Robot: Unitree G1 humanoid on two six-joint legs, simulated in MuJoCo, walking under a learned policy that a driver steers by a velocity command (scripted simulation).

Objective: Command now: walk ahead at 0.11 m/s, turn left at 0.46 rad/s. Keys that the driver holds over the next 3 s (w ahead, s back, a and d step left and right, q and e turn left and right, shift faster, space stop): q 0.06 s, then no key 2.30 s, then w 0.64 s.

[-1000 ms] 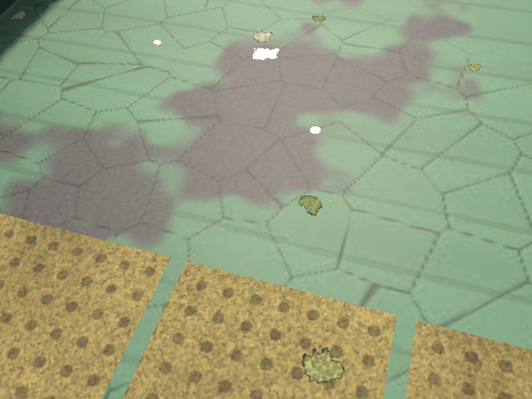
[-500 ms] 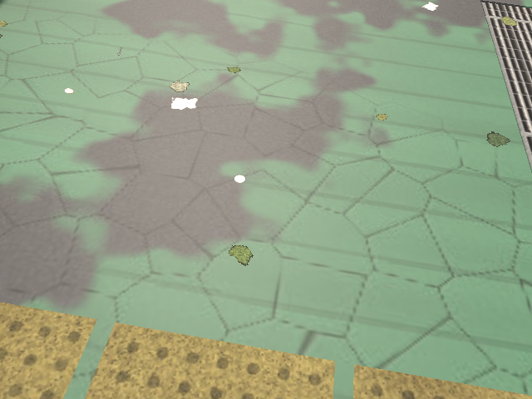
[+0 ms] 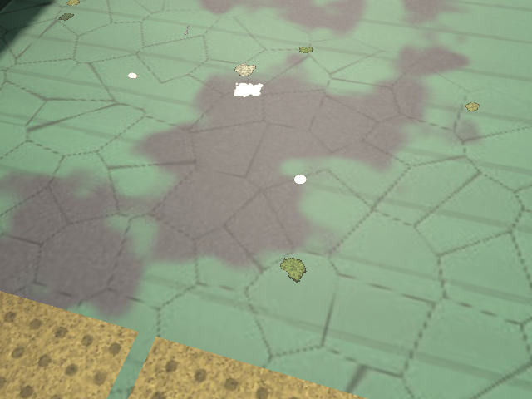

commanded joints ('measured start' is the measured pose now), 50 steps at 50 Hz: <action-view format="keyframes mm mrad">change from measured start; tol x8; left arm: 1 7 117 25 -49 0 -6 13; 12 84 177 48 0 5 58 1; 14 145 32 7 -39 -12 67 -5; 17 53 90 23 -19 -12 103 -3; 30 84 134 22 84 7 76 11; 50 109 49 -11 221 -9 49 12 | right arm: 1 71 -15 -2 -47 -8 22 13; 12 -21 -34 16 -125 -12 -1 8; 14 -9 -174 -4 -148 -12 -23 -13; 15 57 -119 4 -106 13 -22 -24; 19 -122 -44 42 -110 9 -15 -48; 50 38 -9 60 211 14 -21 -38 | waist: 1 -22 -156 -102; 11 22 -137 -106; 14 18 261 -197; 17 18 82 -120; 27 49 70 -113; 31 1 -123 -23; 50 16 -37 -17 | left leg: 1 9 33 2 -65 78 -14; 11 224 -15 62 -534 28 44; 12 321 -11 36 -671 154 53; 14 512 387 -413 -789 721 231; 15 470 379 -369 -775 725 312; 18 394 235 -199 -820 573 219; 21 398 193 -122 -795 647 196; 30 239 58 -104 -801 35 43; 33 435 50 -82 -756 183 27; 50 372 67 -81 -790 200 7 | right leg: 1 46 -275 89 -109 571 -119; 11 72 -298 87 41 350 -103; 13 -38 -204 17 250 82 1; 14 -193 -28 -13 399 -384 66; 15 -167 -28 119 501 -472 77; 21 -97 -12 170 423 -274 90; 26 -3 1 155 190 -190 86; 29 152 -78 236 -50 46 63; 32 -95 -114 303 -122 -130 48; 50 15 -82 269 -118 -42 25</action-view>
